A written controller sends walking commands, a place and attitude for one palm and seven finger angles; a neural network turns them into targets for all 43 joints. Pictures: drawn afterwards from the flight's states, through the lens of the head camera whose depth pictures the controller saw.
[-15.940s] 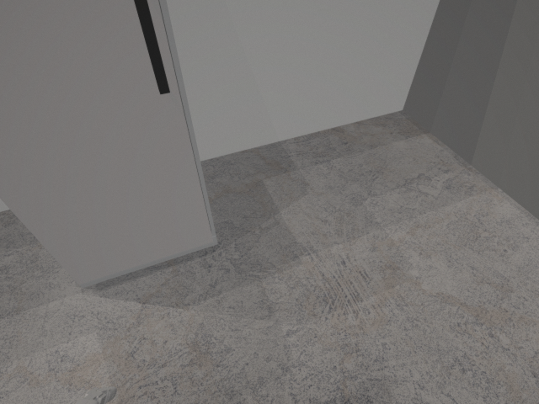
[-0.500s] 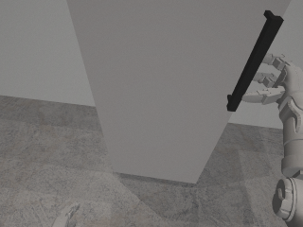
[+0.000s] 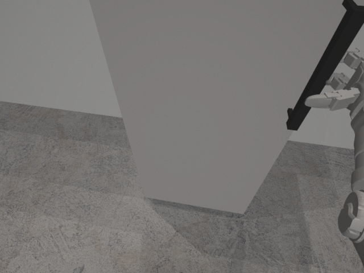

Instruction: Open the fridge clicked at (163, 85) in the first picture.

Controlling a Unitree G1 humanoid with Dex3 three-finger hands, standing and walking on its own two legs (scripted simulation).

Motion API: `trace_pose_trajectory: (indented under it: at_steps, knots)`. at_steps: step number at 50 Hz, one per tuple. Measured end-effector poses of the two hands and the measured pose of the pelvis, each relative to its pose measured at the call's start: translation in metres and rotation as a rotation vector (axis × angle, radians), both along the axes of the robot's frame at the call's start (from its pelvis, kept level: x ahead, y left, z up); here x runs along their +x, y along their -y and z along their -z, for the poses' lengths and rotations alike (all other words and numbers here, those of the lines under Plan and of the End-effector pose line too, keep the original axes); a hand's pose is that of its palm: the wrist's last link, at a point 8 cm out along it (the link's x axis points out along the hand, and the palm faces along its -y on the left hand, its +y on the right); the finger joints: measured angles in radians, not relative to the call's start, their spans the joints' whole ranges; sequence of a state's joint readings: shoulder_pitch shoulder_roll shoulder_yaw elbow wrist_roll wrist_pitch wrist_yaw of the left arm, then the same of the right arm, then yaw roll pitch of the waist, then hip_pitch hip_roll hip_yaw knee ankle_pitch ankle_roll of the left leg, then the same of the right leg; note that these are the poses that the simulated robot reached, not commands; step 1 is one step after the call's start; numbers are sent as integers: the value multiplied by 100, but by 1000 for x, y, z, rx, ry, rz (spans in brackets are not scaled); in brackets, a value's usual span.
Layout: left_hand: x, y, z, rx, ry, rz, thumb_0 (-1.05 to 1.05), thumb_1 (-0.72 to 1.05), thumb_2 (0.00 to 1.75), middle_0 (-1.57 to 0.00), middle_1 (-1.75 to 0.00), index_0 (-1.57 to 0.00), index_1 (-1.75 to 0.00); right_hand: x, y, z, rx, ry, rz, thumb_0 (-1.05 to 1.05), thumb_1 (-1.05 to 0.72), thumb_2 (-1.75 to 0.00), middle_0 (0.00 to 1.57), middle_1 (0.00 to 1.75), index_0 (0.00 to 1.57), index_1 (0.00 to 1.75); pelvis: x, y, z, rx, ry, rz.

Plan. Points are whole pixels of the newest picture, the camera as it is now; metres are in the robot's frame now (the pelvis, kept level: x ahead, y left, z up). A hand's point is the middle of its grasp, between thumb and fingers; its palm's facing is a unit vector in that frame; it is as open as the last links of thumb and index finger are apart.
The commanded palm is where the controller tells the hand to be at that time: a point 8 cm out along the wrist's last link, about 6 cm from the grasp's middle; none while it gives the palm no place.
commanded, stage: slide the fingers in behind the handle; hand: right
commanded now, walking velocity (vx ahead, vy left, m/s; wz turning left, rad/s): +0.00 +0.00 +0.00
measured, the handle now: (315, 75) +0.51 -0.22 +0.20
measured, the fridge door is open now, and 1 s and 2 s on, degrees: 0 0 0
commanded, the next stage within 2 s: grip the handle and tug to test in 1.82 s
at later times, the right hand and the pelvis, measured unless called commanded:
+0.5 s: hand (325, 88) +0.45 -0.22 +0.21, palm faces +0.10 +0.99 -0.03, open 14.0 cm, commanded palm +0.42 -0.26 +0.21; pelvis +0.00 +0.00 +0.00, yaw +0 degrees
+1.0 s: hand (310, 85) +0.45 -0.19 +0.21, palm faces +0.08 +1.00 -0.02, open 14.0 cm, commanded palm +0.43 -0.24 +0.21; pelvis +0.00 +0.00 +0.00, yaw +0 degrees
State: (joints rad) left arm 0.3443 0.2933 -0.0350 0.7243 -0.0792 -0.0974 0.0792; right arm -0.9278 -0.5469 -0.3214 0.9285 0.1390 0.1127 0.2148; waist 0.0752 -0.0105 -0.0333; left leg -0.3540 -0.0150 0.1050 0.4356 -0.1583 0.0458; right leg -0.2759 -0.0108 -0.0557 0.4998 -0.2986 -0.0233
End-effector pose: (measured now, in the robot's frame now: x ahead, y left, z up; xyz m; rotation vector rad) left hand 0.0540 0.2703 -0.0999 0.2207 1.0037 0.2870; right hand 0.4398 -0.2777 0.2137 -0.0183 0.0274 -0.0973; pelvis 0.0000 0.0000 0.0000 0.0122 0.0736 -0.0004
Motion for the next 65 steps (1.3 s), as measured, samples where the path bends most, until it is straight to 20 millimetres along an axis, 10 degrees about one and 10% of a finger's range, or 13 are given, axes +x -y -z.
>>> trace_pose_trajectory:
  at_steps: [12,36,65]
  knots:
    - [-6,3,2,-16,8,-18,1,91,90,-20,-30,-20,-30,-2,-7,1,-3,7,-11,-1,50,-30,32,121,33,122,0,2,0,2,2,-10]
    - [51,19,-7,-38,130,62,1,91,90,-20,-30,-20,-30,-12,-20,-1,1,0,-11,-1,50,-30,30,120,30,120,4,5,-1,2,22,2]
    - [39,14,0,-49,86,50,1,91,90,-20,-30,-20,-30,-12,-40,3,-13,-3,18,-1,50,-30,29,120,25,120,4,-1,-3,-1,36,5]
